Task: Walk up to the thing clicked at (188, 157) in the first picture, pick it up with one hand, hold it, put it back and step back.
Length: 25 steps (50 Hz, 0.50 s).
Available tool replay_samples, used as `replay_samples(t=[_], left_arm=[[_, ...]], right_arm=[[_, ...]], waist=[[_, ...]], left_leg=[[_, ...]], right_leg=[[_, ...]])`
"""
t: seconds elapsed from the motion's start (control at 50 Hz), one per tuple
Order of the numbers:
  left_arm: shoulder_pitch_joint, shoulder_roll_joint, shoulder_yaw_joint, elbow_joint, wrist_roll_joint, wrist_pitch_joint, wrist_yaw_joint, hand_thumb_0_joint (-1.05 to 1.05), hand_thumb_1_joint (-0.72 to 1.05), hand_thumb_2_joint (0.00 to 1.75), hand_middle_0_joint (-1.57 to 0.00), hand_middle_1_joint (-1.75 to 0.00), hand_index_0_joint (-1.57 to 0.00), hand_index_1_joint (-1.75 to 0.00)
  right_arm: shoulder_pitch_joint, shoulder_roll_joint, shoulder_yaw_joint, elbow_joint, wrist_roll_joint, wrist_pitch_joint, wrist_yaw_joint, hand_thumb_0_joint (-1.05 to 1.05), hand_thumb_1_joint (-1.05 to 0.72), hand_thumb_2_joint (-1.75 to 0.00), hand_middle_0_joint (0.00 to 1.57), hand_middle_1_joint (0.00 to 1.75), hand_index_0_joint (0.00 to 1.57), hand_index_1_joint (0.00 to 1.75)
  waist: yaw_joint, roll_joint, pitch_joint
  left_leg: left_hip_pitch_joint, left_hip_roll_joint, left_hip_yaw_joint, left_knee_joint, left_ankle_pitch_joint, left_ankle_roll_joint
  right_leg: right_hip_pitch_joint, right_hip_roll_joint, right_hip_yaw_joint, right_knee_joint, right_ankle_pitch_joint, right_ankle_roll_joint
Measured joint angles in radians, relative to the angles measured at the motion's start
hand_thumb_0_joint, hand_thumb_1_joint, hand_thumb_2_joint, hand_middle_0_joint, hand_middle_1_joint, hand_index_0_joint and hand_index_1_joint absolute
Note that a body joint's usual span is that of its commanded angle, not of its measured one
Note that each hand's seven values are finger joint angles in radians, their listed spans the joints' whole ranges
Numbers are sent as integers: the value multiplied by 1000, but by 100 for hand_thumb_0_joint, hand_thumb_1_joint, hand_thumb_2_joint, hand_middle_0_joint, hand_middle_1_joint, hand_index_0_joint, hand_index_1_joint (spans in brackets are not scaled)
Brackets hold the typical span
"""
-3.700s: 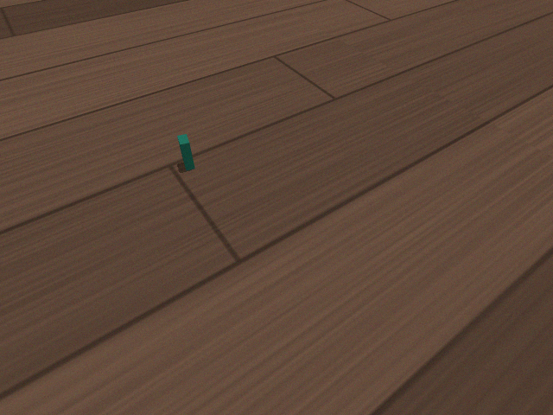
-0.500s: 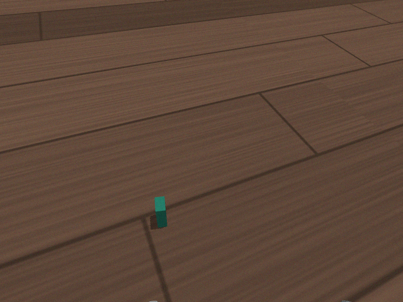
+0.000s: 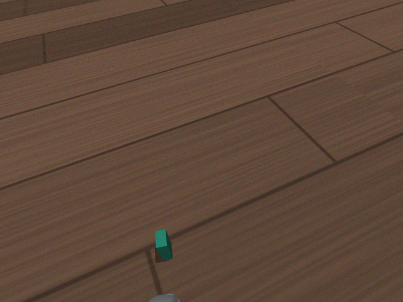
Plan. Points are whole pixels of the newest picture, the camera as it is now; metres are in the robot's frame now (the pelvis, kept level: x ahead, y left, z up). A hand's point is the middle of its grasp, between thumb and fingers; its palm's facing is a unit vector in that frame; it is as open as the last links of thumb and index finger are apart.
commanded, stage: walk up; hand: left
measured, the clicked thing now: (164, 245) +0.47 +0.22 -0.68
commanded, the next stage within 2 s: stand in 1.82 s
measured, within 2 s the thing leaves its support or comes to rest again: neither
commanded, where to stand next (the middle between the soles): +0.20 +0.03 m, yaw +0 degrees
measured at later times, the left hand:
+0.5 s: hand (74, 300) +0.17 +0.31 -0.16, palm faces -0.05 -0.92 -0.38, open 7.4 cm
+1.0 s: hand (99, 248) +0.28 +0.27 -0.13, palm faces -0.05 -0.94 -0.35, open 7.4 cm
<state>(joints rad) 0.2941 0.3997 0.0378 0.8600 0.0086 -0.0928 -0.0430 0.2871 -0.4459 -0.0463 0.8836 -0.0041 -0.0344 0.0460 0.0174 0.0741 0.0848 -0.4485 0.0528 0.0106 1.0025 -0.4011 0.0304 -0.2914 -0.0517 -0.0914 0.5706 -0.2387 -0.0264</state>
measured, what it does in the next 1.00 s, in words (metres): walks ahead: left foot, then right foot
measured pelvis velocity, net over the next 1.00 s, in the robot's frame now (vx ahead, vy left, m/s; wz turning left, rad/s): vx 0.15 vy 0.02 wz -0.01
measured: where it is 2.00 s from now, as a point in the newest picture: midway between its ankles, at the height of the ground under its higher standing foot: outside the picture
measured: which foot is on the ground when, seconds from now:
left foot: up 0.00-0.22, down 0.24-1.00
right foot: down 0.00-0.24, up 0.26-0.52, down 0.54-1.00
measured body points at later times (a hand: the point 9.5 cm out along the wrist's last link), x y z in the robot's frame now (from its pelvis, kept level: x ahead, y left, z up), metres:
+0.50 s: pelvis +0.12 +0.03 -0.01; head +0.15 +0.04 +0.44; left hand +0.17 +0.36 -0.13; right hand +0.22 -0.28 -0.11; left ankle +0.17 +0.15 -0.73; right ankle +0.17 -0.11 -0.72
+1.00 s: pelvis +0.15 +0.02 +0.01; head +0.17 +0.02 +0.46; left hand +0.28 +0.32 -0.11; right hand +0.24 -0.28 -0.12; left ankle +0.17 +0.15 -0.73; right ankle +0.18 -0.11 -0.73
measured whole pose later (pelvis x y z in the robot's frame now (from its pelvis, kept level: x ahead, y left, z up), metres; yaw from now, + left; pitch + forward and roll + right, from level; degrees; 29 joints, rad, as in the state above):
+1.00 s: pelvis +0.15 +0.02 +0.01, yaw -1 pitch -2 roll +0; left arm 0.02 0.35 -0.02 1.10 -0.01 -0.02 0.00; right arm 0.07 -0.36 0.01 1.14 0.01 -0.01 0.02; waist -0.01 0.01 0.07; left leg -0.18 0.03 0.07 0.43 -0.20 0.00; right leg -0.20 -0.04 -0.03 0.44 -0.20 0.02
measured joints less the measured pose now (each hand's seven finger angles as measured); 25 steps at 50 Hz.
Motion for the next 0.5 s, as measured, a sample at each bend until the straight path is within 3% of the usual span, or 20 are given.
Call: replay_samples(t=[0.1, 0.2, 0.24, 0.26, 0.32, 0.38, 0.5], left_arm=[[42, 13, -1, -11, 6, 2, 2, 1, 90, 90, -21, -30, -21, -30], [70, 33, -9, -5, 6, 17, 10, 1, 90, 90, -21, -30, -21, -30], [74, 40, -15, -1, 3, 29, 16, 1, 90, 90, -21, -30, -21, -30], [65, 41, -17, 7, 0, 37, 20, 1, 90, 90, -21, -30, -21, -30], [31, 30, -26, 27, -3, 58, 33, 1, 90, 90, -20, -30, -20, -30], [10, 32, -28, 34, -7, 57, 34, 1, 90, 90, -20, -30, -20, -30], [-21, 20, -19, 64, -3, 53, 38, 1, 90, 90, -20, -30, -20, -30]], right_arm=[[-24, 16, -5, -12, -12, 5, 22, 1, -90, -90, 20, 29, 20, 30], [-44, 22, -9, -12, -15, 2, 22, 1, -90, -90, 20, 29, 20, 30], [-50, 21, -12, -14, -15, -9, 14, 1, -90, -90, 20, 29, 20, 30], [-58, 25, -15, -16, -17, -15, 7, 0, -90, -90, 20, 29, 20, 30], [-75, 37, -10, -32, -5, -19, -2, 0, -90, -90, 20, 29, 20, 30], [-76, 53, 3, -42, -1, -16, -10, 0, -90, -90, 20, 29, 20, 30], [-86, 44, 16, -31, -6, 6, -21, 0, -90, -90, 20, 30, 20, 30]], waist=[[19, -17, 1], [29, -43, -6], [23, -58, -10], [20, -76, -2], [7, -85, 15], [-4, -102, 20], [-23, -90, 19]], left_leg=[[-44, 23, 9, -184, 85, -16], [3, 18, 30, -344, 178, -13], [48, -3, 39, -407, 231, -2], [46, -18, 48, -383, 226, -4], [56, -17, 52, -345, 180, 3], [91, -19, 58, -384, 182, 5], [98, -12, 63, -357, 142, -4]], right_leg=[[65, 2, -8, -42, -27, 3], [99, -11, -15, 6, -104, 31], [86, -28, -12, 83, -163, 41], [62, -45, 2, 153, -180, 28], [-42, -11, 64, 390, -264, 0], [-112, -5, 75, 426, -237, -9], [-113, -11, 57, 200, -120, 5]])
